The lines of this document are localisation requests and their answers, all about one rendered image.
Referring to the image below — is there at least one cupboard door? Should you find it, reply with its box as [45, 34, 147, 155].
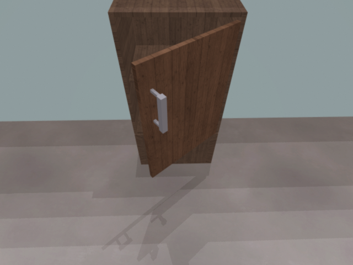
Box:
[131, 20, 241, 178]

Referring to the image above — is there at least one handle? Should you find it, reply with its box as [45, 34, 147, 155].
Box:
[150, 88, 168, 134]

